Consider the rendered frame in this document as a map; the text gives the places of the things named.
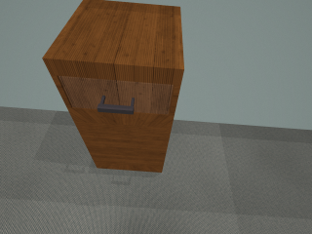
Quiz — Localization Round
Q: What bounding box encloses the drawer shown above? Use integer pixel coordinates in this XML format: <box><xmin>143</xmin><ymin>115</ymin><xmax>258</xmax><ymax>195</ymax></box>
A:
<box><xmin>58</xmin><ymin>76</ymin><xmax>174</xmax><ymax>115</ymax></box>

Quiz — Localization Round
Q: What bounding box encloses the handle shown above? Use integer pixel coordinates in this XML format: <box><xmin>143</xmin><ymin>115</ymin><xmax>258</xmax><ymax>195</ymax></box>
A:
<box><xmin>97</xmin><ymin>96</ymin><xmax>135</xmax><ymax>115</ymax></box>

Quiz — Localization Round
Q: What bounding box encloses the cabinet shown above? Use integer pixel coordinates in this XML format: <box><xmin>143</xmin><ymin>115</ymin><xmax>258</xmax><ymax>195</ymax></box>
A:
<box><xmin>42</xmin><ymin>0</ymin><xmax>184</xmax><ymax>173</ymax></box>

